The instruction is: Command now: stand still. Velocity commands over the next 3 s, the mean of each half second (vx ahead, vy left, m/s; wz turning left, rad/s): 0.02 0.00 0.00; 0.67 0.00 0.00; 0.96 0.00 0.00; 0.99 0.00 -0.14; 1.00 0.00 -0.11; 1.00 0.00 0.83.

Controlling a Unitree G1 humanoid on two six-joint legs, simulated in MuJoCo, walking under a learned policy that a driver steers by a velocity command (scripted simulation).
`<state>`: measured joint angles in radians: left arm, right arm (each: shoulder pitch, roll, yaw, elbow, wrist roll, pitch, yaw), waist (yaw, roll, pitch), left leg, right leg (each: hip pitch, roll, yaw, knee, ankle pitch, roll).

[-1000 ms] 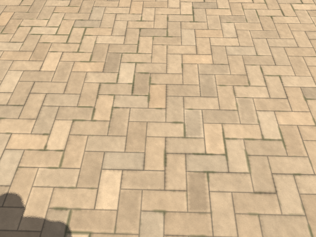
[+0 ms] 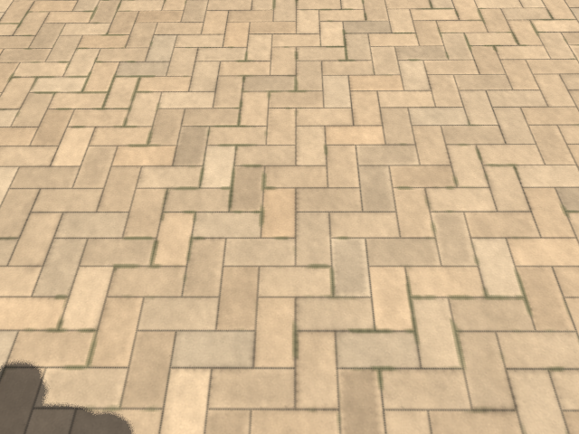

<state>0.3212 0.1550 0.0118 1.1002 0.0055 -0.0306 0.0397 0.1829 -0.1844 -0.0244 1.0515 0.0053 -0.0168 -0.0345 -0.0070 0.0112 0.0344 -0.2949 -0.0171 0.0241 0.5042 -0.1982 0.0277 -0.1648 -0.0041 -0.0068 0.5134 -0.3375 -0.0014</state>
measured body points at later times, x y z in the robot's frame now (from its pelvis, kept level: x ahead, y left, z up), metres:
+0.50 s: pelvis +0.02 -0.01 +0.00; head +0.02 -0.01 +0.45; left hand -0.02 +0.21 -0.16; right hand +0.06 -0.25 -0.16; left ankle +0.04 +0.10 -0.73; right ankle -0.04 -0.12 -0.73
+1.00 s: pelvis +0.23 +0.10 +0.01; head +0.23 +0.11 +0.46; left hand +0.35 +0.34 -0.12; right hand +0.18 -0.14 -0.14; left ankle +0.18 +0.17 -0.73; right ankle +0.26 -0.05 -0.63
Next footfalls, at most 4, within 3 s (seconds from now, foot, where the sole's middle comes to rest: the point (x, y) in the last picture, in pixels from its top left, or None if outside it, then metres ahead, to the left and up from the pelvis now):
0.78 left None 0.22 0.17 -0.77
1.30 right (294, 363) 0.67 0.03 -0.77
1.76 left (235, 223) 1.13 0.20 -0.77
2.24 right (291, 131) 1.55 0.03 -0.77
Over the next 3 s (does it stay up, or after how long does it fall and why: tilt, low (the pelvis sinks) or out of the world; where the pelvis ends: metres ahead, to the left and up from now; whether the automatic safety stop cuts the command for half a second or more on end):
stays up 2.09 0.06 0.00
